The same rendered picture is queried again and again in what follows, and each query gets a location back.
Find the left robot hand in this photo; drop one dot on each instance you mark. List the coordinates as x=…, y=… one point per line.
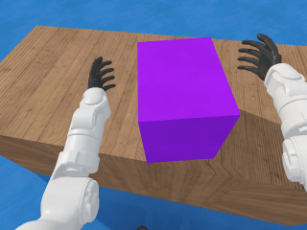
x=95, y=79

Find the carton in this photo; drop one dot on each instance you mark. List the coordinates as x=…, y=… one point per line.
x=185, y=105

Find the left robot upper arm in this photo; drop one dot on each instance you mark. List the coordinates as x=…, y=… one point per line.
x=68, y=204

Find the right robot hand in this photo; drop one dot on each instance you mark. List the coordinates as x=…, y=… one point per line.
x=267, y=54

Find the right robot forearm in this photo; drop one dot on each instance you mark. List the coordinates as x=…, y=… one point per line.
x=288, y=89

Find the right robot upper arm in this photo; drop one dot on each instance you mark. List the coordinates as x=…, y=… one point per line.
x=294, y=159

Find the pedestal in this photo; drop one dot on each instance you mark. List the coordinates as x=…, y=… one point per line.
x=42, y=82

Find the left robot forearm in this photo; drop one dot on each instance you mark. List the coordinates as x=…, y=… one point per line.
x=80, y=155

